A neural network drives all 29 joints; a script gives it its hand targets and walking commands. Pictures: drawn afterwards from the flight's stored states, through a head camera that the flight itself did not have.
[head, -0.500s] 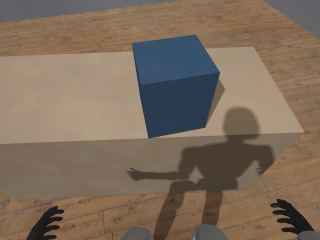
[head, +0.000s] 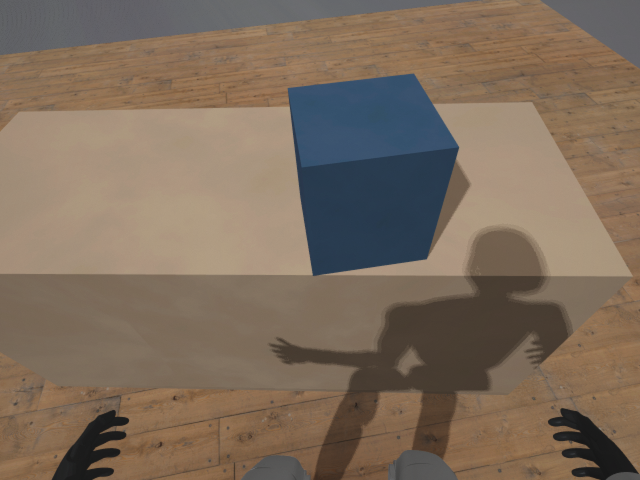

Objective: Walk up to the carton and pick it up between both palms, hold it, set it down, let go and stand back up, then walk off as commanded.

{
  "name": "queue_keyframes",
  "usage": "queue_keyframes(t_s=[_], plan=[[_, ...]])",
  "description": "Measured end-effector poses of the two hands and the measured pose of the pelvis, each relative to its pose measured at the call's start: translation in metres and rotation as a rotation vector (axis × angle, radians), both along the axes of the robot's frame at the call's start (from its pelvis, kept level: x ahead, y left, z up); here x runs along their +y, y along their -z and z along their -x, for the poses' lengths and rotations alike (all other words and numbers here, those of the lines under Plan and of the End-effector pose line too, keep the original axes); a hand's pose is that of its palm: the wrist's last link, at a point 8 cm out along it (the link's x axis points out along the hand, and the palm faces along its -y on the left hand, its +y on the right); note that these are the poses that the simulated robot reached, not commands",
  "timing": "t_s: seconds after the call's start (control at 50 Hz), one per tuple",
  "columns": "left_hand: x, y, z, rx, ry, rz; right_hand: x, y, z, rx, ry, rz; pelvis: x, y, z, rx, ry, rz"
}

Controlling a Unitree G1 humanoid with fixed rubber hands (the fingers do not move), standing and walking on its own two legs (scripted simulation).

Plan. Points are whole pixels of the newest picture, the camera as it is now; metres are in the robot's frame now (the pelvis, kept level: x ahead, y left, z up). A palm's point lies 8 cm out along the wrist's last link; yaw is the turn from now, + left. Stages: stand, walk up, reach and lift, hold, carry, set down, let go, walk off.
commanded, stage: walk up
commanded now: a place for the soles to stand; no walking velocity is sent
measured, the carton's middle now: (361, 178) +0.55 -0.05 +0.02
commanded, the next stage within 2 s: none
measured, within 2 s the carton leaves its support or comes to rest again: neither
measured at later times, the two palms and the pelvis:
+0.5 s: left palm out of the picture +0.12 +0.27 -0.06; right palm out of the picture +0.10 -0.37 -0.06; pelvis +0.01 -0.04 +0.00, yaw +2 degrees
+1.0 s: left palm (117, 442) +0.15 +0.23 +0.04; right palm out of the picture +0.18 -0.40 -0.11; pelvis +0.07 -0.10 +0.03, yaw +2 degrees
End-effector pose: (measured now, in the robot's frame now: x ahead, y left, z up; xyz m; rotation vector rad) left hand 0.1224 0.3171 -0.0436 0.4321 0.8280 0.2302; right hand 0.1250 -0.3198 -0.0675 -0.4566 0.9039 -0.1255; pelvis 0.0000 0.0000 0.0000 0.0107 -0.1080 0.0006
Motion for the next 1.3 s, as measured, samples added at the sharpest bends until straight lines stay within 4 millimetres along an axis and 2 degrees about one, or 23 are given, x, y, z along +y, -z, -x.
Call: queue_keyframes(t_s=[0.14,0.34,0.42,0.5,0.58,0.64,0.72,0.84,0.98,1.14,1.3], plan=[[0.001,-0.001,0.009,-0.010,-0.012,0.006,0.004,-0.004,-0.002,-0.020,-0.014,-0.003,0.000,-0.001,0.006,-0.008,-0.011,0.005],[0.001,0.000,0.012,-0.022,-0.015,0.025,0.005,-0.010,0.004,-0.021,-0.032,0.006,0.000,-0.003,0.007,-0.009,-0.020,0.013],[-0.016,0.005,0.010,-0.017,-0.018,0.049,-0.013,-0.010,0.015,0.012,-0.052,0.031,-0.016,-0.003,0.002,-0.002,-0.032,0.011],[-0.048,0.015,0.001,-0.008,-0.007,0.072,-0.046,-0.007,0.027,0.062,-0.037,0.051,-0.044,0.001,-0.006,0.007,-0.038,-0.009],[-0.081,0.017,-0.003,-0.014,-0.011,0.063,-0.080,0.004,0.018,0.082,-0.029,0.044,-0.078,0.006,-0.017,0.001,-0.047,-0.035],[-0.092,0.002,0.003,-0.002,-0.034,0.032,-0.092,0.004,0.002,0.063,-0.032,0.018,-0.092,-0.002,-0.027,-0.020,-0.049,-0.057],[-0.095,-0.034,0.004,0.010,-0.054,-0.040,-0.099,0.007,-0.014,0.056,-0.042,-0.033,-0.101,-0.017,-0.040,-0.036,-0.050,-0.073],[-0.093,-0.075,-0.011,-0.012,-0.065,-0.137,-0.091,0.026,-0.034,0.067,-0.046,-0.116,-0.105,-0.026,-0.058,-0.054,-0.049,-0.083],[-0.087,-0.087,-0.022,-0.001,-0.078,-0.182,-0.081,0.040,-0.048,0.097,-0.046,-0.151,-0.102,-0.026,-0.072,-0.041,-0.050,-0.078],[-0.071,-0.070,-0.032,0.016,-0.075,-0.144,-0.067,0.028,-0.072,0.076,-0.043,-0.116,-0.085,-0.024,-0.081,-0.025,-0.051,-0.055],[-0.044,-0.022,-0.046,0.022,-0.066,-0.046,-0.044,0.012,-0.096,0.027,-0.053,-0.032,-0.054,-0.008,-0.092,-0.017,-0.055,-0.010]])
